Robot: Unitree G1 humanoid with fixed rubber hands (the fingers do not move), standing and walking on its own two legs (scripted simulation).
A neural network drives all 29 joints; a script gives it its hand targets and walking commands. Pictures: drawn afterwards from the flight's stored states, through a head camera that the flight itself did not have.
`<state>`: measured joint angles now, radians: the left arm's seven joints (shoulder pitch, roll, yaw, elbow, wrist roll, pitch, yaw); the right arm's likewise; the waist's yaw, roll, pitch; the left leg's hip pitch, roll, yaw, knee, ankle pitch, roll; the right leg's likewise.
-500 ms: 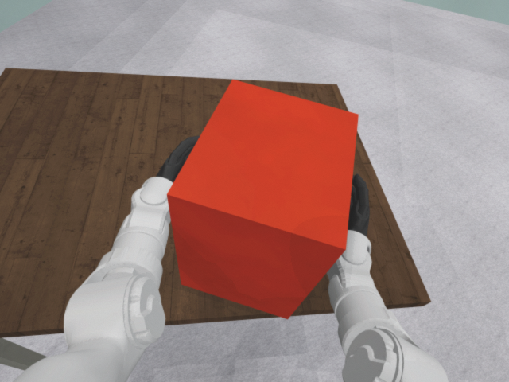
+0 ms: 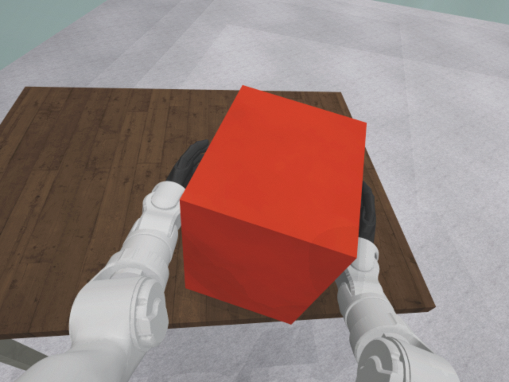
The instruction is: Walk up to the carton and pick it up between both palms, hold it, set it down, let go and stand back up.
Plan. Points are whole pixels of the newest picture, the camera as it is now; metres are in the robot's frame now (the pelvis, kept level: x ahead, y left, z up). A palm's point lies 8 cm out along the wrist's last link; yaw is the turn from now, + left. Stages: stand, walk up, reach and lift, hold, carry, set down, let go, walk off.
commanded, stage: reach and lift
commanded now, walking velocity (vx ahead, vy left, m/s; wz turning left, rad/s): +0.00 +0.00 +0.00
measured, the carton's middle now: (268, 212) +0.41 -0.01 +0.01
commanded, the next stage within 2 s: none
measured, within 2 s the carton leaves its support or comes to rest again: neither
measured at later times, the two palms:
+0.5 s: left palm (172, 178) +0.40 +0.15 +0.10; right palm (374, 207) +0.36 -0.16 +0.10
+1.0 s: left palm (159, 179) +0.37 +0.16 +0.14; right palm (381, 198) +0.35 -0.15 +0.14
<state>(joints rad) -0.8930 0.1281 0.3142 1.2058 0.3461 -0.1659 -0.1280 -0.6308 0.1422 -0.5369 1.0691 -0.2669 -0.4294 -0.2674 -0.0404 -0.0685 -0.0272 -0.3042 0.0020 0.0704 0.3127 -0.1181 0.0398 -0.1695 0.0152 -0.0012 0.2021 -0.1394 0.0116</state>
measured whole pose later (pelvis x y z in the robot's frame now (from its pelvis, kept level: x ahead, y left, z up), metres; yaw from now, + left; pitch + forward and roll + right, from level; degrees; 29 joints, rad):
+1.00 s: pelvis -0.02 +0.00 +0.00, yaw +1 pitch -5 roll -1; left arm -0.67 0.02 0.24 0.51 0.26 0.38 -0.04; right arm -0.64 0.00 -0.19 0.76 0.03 0.01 -0.19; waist -0.04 -0.08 0.02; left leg -0.11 -0.02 0.07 0.31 -0.11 0.05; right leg 0.00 -0.01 -0.01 0.26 -0.17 0.02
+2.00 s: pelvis -0.03 -0.03 +0.00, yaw +3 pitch -6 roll +0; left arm -0.66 0.00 0.30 0.25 0.27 0.69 -0.03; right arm -0.80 -0.06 -0.06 0.71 0.16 0.30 -0.19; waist -0.07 -0.06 -0.03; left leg -0.09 0.00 0.02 0.29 -0.09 0.01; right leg 0.01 0.02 -0.06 0.29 -0.19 -0.02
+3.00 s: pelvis -0.02 -0.03 +0.00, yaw +3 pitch -7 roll +0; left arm -0.69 0.01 0.31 0.18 0.26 0.84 -0.02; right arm -0.89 -0.11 -0.02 0.69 0.27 0.45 -0.22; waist -0.08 -0.05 -0.07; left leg -0.08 0.00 0.03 0.32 -0.11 0.01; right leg 0.03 0.02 -0.05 0.30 -0.20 -0.02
